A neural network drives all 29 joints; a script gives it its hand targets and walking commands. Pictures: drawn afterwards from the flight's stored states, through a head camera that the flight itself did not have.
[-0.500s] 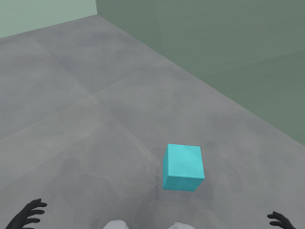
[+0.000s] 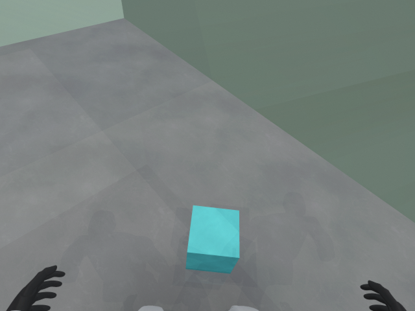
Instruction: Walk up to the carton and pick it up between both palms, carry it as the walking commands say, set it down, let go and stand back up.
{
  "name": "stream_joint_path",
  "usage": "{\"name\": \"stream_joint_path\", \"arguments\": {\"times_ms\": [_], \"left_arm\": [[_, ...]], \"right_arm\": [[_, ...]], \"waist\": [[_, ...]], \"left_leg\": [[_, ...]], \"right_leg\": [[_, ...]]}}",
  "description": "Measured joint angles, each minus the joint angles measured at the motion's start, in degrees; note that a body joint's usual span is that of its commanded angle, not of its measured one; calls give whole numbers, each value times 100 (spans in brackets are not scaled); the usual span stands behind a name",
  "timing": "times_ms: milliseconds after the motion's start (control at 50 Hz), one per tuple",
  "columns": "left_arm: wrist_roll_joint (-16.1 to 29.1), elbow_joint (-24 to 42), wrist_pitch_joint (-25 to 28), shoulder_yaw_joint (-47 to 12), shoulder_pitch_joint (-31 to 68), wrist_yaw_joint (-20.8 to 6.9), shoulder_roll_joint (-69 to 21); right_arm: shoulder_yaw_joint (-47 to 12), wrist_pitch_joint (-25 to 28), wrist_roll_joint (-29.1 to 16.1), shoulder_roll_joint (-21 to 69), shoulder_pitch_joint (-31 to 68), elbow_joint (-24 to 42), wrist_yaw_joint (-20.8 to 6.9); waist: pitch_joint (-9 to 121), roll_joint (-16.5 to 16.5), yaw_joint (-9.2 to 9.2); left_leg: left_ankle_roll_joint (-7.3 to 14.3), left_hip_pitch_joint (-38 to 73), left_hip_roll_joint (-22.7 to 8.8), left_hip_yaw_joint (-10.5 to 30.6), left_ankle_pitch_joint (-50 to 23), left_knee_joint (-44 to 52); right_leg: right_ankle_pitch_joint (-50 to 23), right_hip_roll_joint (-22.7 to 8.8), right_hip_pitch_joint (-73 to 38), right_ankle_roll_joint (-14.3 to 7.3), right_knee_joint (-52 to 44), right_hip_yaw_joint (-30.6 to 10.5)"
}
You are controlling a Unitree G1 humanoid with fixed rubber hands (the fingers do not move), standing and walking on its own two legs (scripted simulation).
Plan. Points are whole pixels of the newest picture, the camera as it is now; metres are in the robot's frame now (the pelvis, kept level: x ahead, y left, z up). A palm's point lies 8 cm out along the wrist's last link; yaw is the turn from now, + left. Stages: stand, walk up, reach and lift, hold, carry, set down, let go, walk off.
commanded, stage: walk up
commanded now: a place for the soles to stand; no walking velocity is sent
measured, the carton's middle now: (212, 240) +0.49 -0.06 -0.63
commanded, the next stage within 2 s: none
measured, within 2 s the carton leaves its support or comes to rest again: neither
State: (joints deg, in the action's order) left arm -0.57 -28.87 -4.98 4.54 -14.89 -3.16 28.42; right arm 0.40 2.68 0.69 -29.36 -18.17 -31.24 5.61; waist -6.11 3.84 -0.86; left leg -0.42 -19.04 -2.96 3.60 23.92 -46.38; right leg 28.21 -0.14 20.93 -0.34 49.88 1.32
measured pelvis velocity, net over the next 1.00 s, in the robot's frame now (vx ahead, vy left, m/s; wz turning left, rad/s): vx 0.03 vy -0.01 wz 0.03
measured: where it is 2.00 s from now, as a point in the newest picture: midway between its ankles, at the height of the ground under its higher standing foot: outside the picture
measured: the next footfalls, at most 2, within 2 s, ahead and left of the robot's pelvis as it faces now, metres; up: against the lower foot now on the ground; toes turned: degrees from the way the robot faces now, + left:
none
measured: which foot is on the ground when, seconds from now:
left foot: down 0.00-1.00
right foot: down 0.00-1.00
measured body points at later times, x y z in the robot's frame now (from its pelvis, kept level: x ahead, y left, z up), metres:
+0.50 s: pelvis +0.02 -0.04 +0.04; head +0.03 -0.04 +0.49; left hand +0.14 +0.29 -0.05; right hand +0.18 -0.36 -0.05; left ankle +0.03 +0.11 -0.70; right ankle +0.03 -0.13 -0.70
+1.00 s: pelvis +0.03 -0.01 +0.04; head +0.04 +0.00 +0.49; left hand +0.12 +0.31 -0.08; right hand +0.16 -0.34 -0.05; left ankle +0.03 +0.11 -0.70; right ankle +0.03 -0.13 -0.70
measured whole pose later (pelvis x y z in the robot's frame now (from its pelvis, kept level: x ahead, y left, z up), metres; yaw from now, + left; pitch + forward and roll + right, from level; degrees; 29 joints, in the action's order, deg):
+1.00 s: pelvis +0.03 -0.01 +0.04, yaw +2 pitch -3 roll +0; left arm 0.9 -58.2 0.0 2.2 -6.0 -1.0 23.4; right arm 1.2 1.6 -0.3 -23.8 -4.6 -57.0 1.5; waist -3.8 1.4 -0.4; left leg -0.5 -7.0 -1.1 0.1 10.7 -20.3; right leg 10.6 -0.8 5.2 0.0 18.3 3.9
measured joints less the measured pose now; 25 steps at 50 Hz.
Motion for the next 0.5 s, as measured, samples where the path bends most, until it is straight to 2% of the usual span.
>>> {"name": "stream_joint_path", "arguments": {"times_ms": [40, 100, 140, 180, 220, 260, 340, 500], "left_arm": [[-12, -138, 93, -10, 8, 2, 29], [20, -341, 226, -102, 101, 17, -5], [26, -432, 283, -181, 169, 67, -87], [40, -526, 316, -264, 221, 117, -152], [80, -638, 346, -342, 256, 152, -198], [121, -778, 373, -393, 309, 169, -240], [176, -1087, 409, -428, 503, 177, -317], [190, -1790, 457, -384, 869, 146, -355]], "right_arm": [[54, -51, -34, -66, 95, -21, -50], [134, -172, -154, -113, 240, -197, -67], [136, -199, -175, -148, 324, -334, -79], [118, -182, -161, -148, 410, -491, -118], [98, -160, -137, -124, 507, -650, -182], [77, -156, -134, -63, 637, -828, -250], [25, -189, -169, 82, 861, -1201, -343], [-26, -153, -150, 301, 1153, -1905, -399]], "waist": [[9, -91, 31], [41, -180, 43], [17, -244, 36], [-10, -288, 25], [-15, -325, 28], [-16, -356, 44], [54, -426, 53], [182, -455, 51]], "left_leg": [[-81, -7, -132, 112, 77, -86], [52, -70, -33, 222, 507, -288], [120, -47, 52, 125, 624, -196], [150, 77, 92, -54, 342, 236], [157, 280, 136, -130, -373, 836], [-15, 403, 133, -96, -821, 1139], [-199, 601, 85, -63, -891, 1543], [-214, 870, 76, -85, -1197, 2119]], "right_leg": [[-736, -21, -181, -19, -472, 120], [-585, 35, -254, -162, -490, 263], [-575, 24, -387, -220, -708, 335], [-706, 0, -516, -188, -975, 389], [-800, -15, -601, -217, -1171, 429], [-881, -14, -702, -228, -1358, 458], [-1119, 30, -944, -229, -1850, 517], [-1475, 47, -1261, -190, -2529, 521]]}}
